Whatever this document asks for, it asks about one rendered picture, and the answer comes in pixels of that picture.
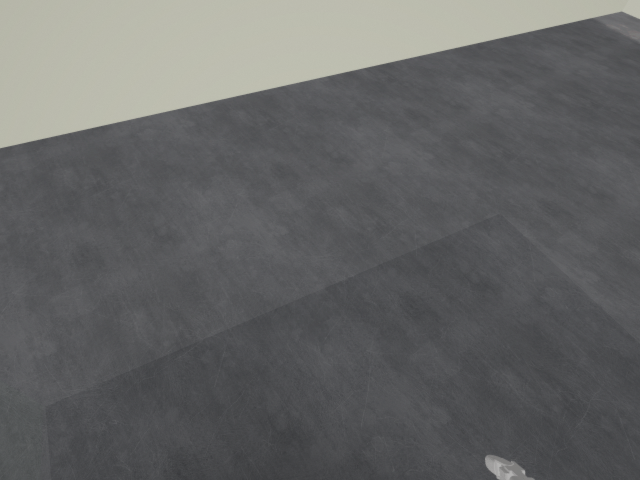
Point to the robot right hand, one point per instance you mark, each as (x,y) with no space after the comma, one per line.
(505,470)

